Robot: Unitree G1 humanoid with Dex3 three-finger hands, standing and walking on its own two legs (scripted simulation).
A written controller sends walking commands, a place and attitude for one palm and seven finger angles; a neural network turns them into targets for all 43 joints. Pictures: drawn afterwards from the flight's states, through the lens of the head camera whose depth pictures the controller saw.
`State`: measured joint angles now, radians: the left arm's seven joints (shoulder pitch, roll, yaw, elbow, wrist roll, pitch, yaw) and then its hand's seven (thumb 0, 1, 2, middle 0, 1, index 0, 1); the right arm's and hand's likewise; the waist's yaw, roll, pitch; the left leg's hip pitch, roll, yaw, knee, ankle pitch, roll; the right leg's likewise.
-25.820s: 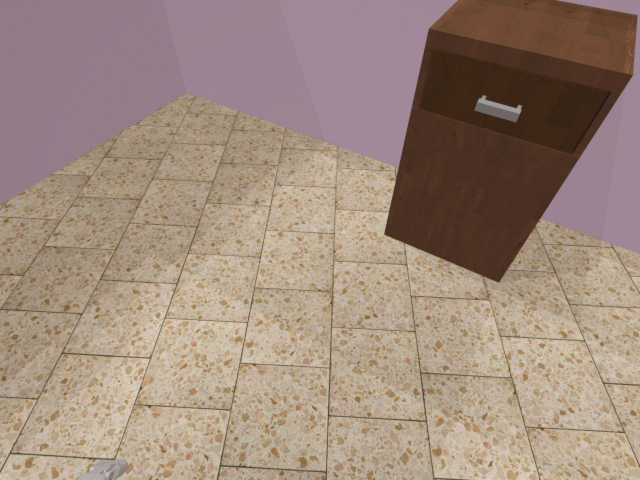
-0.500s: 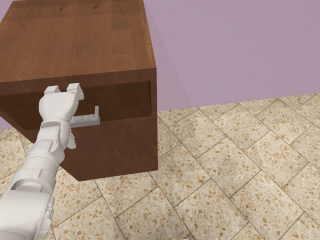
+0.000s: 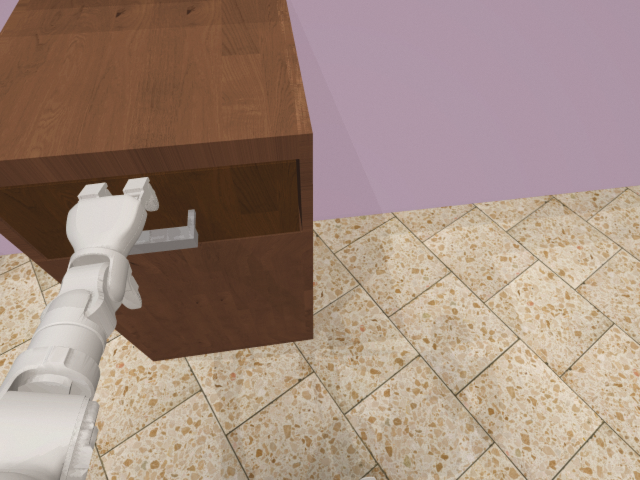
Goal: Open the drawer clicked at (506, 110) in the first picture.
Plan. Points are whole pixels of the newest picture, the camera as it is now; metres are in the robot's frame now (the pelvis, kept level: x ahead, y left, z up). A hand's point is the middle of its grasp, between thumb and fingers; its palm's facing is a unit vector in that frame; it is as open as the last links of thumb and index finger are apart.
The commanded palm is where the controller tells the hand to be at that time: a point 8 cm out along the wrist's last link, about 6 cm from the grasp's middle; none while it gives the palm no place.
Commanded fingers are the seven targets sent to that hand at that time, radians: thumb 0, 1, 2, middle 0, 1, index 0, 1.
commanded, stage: lower the fingers behind the handle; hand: left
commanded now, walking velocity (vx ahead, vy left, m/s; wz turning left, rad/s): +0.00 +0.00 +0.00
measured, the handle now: (160, 229) +0.48 +0.26 -0.04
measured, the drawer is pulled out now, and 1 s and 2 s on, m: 0.00 0.00 0.00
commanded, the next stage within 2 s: lift the fingers back up to retry in 1.38 s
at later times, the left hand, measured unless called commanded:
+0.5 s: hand (138, 254) +0.42 +0.28 -0.02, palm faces -0.03 -0.04 -1.00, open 13.8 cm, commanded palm +0.40 +0.27 +0.03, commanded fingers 0.00 -0.50 0.30 -0.30 -1.20 -0.30 -1.20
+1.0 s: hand (141, 258) +0.42 +0.28 -0.03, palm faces -0.02 +0.00 -1.00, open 13.8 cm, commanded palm +0.39 +0.27 +0.00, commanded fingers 0.00 -0.50 0.30 -0.30 -1.20 -0.30 -1.20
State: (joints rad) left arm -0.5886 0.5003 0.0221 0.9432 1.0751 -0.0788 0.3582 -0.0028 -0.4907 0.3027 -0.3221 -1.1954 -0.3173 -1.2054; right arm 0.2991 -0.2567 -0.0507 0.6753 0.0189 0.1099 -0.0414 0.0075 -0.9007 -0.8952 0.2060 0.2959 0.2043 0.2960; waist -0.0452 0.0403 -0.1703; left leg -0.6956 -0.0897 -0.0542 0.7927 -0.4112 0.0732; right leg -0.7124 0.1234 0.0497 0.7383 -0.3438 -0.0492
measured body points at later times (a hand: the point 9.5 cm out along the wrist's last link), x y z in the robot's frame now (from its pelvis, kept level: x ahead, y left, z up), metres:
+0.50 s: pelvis -0.01 +0.01 -0.02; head +0.09 +0.01 +0.42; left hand +0.42 +0.28 +0.03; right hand +0.04 -0.26 -0.15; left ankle -0.03 +0.07 -0.70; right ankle -0.01 -0.09 -0.70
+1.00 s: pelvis -0.02 +0.00 -0.03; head +0.08 +0.01 +0.41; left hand +0.42 +0.27 +0.02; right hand +0.03 -0.27 -0.16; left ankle -0.03 +0.07 -0.70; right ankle -0.01 -0.09 -0.70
